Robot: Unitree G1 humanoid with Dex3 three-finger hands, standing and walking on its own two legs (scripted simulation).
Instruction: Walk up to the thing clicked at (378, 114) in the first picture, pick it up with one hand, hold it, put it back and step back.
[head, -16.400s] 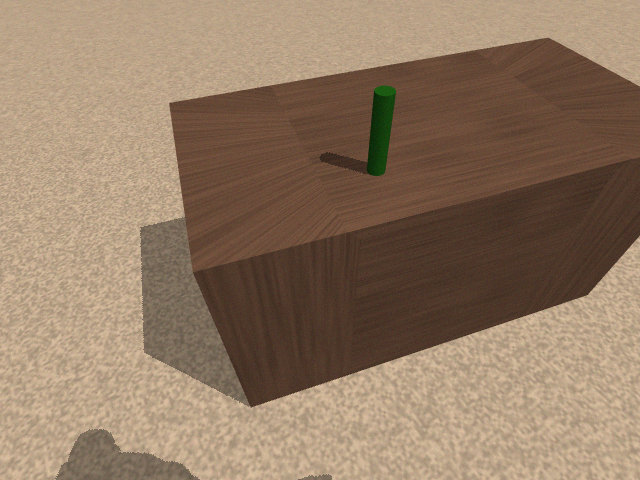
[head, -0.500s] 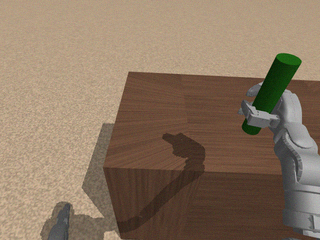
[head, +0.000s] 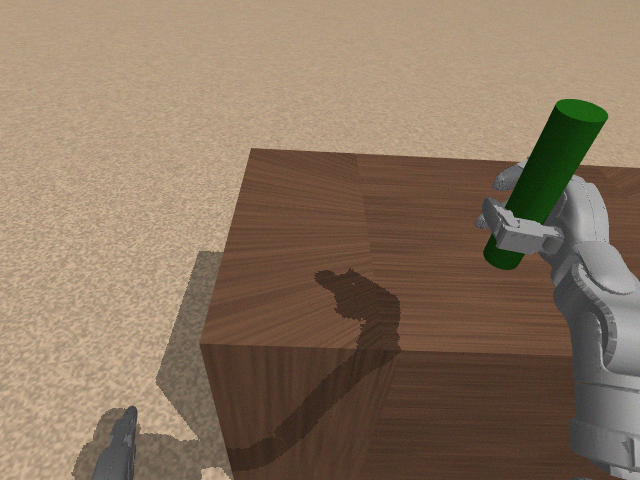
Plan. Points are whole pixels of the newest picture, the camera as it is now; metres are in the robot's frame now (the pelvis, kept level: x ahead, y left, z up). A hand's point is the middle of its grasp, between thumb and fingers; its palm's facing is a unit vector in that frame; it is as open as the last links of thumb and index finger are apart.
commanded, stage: hold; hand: right
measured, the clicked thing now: (534, 195) +0.34 -0.19 +0.26
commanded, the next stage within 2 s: none
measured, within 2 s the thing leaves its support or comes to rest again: neither
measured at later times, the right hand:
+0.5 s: hand (520, 218) +0.34 -0.19 +0.23, palm faces +0.15 +0.99 -0.01, open 5.3 cm
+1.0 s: hand (522, 216) +0.33 -0.18 +0.23, palm faces +0.15 +0.99 -0.02, open 5.3 cm
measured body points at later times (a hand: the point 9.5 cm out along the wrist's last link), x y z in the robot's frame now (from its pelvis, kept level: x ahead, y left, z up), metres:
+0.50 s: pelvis +0.00 +0.00 +0.00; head -0.03 +0.03 +0.45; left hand +0.17 +0.26 -0.07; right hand +0.33 -0.24 +0.23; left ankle +0.00 +0.13 -0.73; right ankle +0.02 -0.13 -0.73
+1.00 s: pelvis +0.00 +0.00 +0.00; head -0.04 +0.03 +0.45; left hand +0.16 +0.26 -0.08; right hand +0.32 -0.24 +0.24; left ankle +0.00 +0.13 -0.73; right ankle +0.02 -0.13 -0.73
